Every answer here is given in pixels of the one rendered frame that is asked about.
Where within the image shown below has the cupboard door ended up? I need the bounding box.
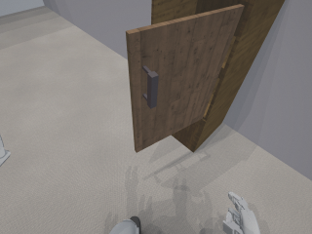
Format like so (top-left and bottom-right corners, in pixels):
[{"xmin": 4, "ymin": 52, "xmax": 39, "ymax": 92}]
[{"xmin": 126, "ymin": 4, "xmax": 245, "ymax": 153}]

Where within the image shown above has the handle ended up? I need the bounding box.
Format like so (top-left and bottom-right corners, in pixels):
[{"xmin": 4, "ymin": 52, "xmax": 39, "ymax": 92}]
[{"xmin": 142, "ymin": 65, "xmax": 159, "ymax": 109}]

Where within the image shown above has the left robot shin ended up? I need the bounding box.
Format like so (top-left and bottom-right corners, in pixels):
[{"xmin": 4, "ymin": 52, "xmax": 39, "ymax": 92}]
[{"xmin": 122, "ymin": 219, "xmax": 136, "ymax": 225}]

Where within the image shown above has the right robot hand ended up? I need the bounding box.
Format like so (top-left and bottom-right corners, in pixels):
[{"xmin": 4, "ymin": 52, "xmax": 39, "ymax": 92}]
[{"xmin": 222, "ymin": 191, "xmax": 261, "ymax": 234}]

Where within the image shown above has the left robot hand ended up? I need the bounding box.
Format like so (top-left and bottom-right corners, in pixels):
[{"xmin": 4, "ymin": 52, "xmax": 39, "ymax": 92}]
[{"xmin": 0, "ymin": 135, "xmax": 11, "ymax": 167}]

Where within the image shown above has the robot left thigh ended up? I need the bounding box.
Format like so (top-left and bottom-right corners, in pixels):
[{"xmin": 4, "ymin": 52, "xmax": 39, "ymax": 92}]
[{"xmin": 109, "ymin": 221, "xmax": 139, "ymax": 234}]

